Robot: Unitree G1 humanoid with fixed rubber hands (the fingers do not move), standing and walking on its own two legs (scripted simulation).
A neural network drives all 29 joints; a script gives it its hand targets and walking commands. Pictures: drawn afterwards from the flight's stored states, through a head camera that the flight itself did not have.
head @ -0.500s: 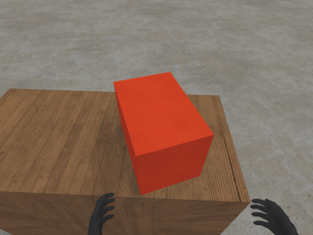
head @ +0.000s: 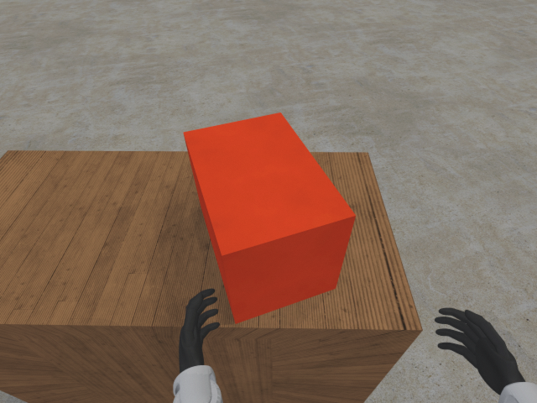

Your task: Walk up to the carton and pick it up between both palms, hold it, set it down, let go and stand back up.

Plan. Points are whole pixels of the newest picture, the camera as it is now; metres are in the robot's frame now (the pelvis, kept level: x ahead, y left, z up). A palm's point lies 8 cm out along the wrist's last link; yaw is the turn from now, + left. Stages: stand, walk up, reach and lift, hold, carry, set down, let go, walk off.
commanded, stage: reach and lift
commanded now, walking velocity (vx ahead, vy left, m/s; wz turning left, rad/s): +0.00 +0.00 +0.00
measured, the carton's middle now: (259, 210) +0.47 +0.08 -0.01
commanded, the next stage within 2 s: none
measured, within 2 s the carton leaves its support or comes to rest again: neither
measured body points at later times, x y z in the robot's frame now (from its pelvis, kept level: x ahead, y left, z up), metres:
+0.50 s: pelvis +0.00 +0.02 +0.01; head +0.00 +0.03 +0.46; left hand +0.26 +0.17 +0.03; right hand +0.28 -0.25 +0.02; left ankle +0.00 +0.17 -0.73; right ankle -0.02 -0.04 -0.73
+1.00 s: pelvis -0.01 +0.01 +0.02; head +0.01 +0.01 +0.46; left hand +0.30 +0.18 +0.08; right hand +0.35 -0.23 +0.07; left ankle +0.00 +0.17 -0.73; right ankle -0.02 -0.04 -0.73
